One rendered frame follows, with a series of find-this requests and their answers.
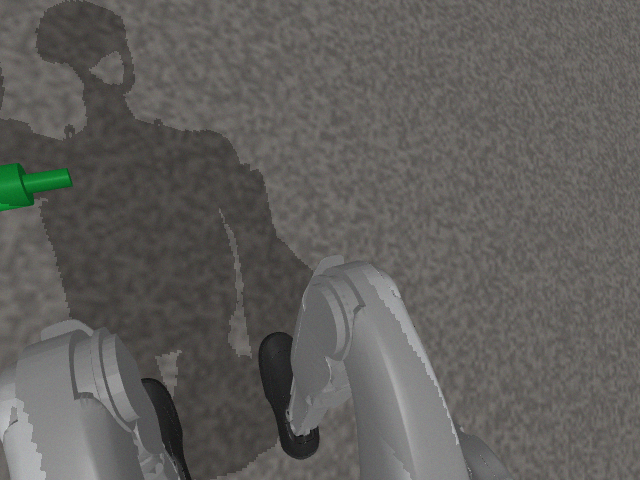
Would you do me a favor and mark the left robot foot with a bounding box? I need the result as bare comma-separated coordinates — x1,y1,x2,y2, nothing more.
141,378,192,480

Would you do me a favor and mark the bottle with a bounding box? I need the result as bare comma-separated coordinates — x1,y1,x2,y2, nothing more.
0,163,73,211

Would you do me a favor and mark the right robot hand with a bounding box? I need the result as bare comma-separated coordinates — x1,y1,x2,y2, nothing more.
453,421,514,480

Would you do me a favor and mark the right robot foot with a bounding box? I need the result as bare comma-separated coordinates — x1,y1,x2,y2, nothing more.
258,332,319,460

